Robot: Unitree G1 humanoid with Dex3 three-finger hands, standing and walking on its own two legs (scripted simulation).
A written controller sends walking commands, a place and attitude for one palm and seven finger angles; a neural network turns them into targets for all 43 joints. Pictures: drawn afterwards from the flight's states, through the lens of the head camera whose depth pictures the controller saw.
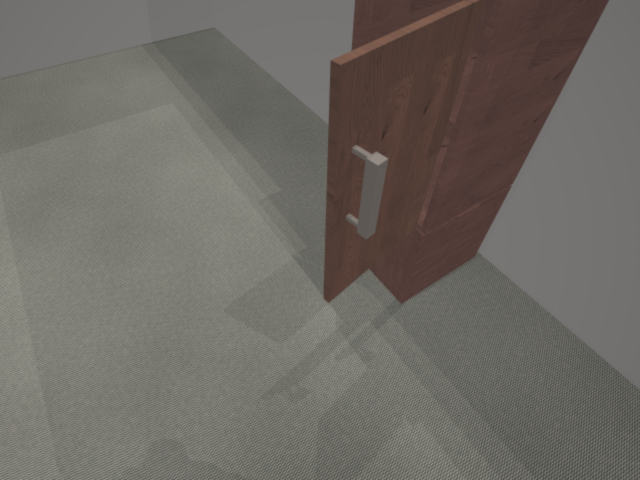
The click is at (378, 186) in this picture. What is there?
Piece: cupboard door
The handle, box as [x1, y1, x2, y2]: [346, 145, 387, 239]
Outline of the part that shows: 355,145 352,147 352,152 366,161 359,217 357,219 349,213 346,216 346,219 356,226 357,232 366,239 374,232 387,158 377,152 371,154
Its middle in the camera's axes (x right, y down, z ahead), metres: +0.07 -0.08 +0.68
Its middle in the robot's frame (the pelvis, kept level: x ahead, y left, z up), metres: +0.57 -0.04 +0.00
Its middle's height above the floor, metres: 0.78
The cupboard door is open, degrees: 100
